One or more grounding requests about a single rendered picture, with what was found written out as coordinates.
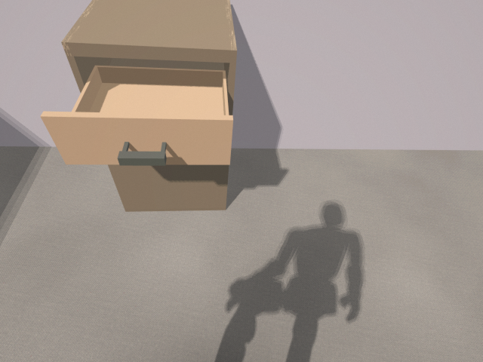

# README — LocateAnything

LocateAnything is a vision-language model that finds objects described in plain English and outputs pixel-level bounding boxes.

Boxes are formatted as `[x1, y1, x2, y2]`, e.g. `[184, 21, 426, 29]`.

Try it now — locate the handle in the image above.
[118, 142, 167, 166]

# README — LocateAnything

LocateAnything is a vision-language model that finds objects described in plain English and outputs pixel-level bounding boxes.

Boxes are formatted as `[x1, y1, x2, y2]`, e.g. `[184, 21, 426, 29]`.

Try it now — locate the drawer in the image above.
[40, 66, 233, 165]

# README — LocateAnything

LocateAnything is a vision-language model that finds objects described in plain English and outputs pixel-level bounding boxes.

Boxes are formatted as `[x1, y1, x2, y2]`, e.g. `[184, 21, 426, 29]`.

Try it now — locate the cabinet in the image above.
[61, 0, 237, 212]

